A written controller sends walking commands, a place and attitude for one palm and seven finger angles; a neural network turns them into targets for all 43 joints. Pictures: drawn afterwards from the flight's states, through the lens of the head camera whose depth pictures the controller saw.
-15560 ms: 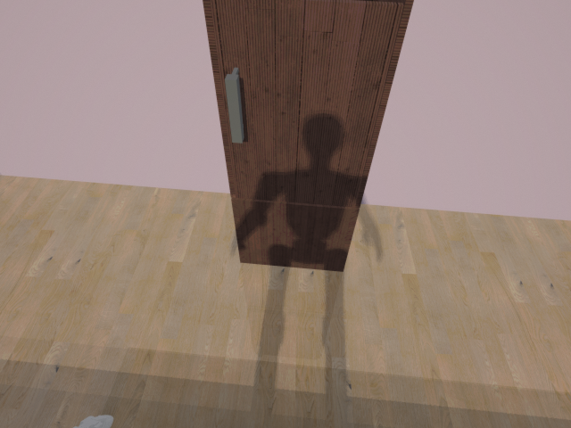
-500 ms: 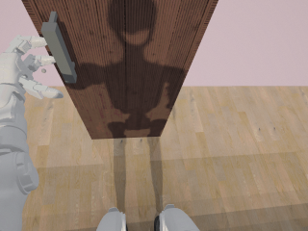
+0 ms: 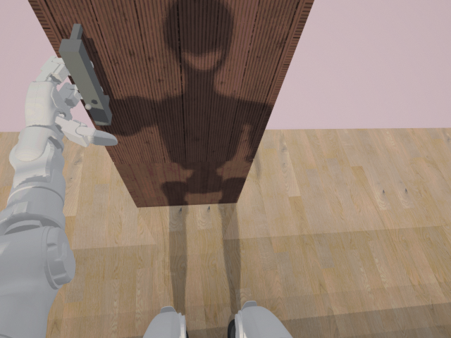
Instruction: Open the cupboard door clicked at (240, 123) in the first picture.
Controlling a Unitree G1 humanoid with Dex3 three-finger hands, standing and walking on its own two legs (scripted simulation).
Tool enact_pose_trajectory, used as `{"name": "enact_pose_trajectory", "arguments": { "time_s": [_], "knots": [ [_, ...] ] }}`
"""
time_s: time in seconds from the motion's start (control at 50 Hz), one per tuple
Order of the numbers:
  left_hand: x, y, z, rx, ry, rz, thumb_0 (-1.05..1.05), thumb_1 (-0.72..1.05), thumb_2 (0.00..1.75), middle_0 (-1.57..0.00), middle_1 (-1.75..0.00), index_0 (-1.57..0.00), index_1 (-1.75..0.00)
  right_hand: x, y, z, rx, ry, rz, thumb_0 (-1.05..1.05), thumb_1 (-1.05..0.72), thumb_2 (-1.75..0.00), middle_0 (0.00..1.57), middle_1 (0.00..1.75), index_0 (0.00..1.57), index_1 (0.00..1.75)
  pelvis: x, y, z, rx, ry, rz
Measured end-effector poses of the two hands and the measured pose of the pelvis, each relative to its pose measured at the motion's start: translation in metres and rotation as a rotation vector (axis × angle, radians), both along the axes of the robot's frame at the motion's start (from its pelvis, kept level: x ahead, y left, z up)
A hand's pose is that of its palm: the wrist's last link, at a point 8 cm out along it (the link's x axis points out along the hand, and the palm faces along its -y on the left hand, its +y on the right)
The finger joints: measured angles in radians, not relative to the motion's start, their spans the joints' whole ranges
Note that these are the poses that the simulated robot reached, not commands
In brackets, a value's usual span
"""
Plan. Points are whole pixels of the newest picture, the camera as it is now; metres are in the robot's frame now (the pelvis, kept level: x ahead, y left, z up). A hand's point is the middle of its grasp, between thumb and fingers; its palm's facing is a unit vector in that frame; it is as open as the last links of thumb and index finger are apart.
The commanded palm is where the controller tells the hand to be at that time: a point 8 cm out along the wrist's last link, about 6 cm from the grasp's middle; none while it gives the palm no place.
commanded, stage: slide the fingers in behind the handle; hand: left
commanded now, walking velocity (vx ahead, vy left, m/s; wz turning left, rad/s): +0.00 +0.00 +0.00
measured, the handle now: (91, 79) +0.56 +0.21 +0.08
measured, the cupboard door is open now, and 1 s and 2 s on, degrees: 0 1 22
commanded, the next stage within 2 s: close the thumb around the handle in 0.48 s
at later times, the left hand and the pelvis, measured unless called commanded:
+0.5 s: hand (98, 106) +0.50 +0.19 +0.07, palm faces +0.01 -1.00 -0.01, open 14.0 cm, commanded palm +0.47 +0.24 +0.08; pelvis +0.00 -0.01 +0.00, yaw +0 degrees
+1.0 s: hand (97, 105) +0.50 +0.19 +0.07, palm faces +0.01 -1.00 -0.01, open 9.1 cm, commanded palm +0.48 +0.24 +0.08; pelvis +0.00 -0.01 +0.00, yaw +0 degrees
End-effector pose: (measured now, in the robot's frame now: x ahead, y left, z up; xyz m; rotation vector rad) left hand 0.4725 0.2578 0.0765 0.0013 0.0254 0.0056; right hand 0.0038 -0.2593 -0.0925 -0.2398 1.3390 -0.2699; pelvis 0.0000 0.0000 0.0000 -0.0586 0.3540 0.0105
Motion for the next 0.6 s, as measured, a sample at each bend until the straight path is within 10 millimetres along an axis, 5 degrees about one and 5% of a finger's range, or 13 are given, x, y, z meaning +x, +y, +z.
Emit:
{"name": "enact_pose_trajectory", "arguments": {
  "time_s": [0.6],
  "knots": [
    [0.003,-0.015,-0.001,0.011,0.007,0.007,-0.02,-0.50,0.30,-0.30,-1.20,-0.30,-1.20,-0.004,-0.017,-0.004,-0.008,-0.001,-0.005,0.00,-0.90,-0.89,0.20,0.30,0.20,0.30,-0.003,-0.014,-0.002,0.012,0.008,0.000]
  ]
}}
